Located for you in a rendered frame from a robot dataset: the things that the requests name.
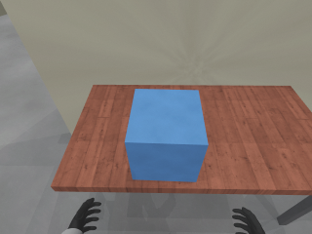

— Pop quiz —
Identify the robot left hand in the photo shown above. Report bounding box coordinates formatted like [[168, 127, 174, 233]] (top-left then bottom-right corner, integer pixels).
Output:
[[68, 197, 101, 234]]

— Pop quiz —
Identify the carton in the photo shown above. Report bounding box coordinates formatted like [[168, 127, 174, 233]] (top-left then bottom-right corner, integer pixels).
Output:
[[125, 89, 209, 182]]

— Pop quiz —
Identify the table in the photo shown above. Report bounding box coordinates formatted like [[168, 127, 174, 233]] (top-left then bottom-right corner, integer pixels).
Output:
[[51, 85, 312, 225]]

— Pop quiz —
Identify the robot right hand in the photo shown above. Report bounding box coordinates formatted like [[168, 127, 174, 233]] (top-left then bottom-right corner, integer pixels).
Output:
[[232, 207, 265, 234]]

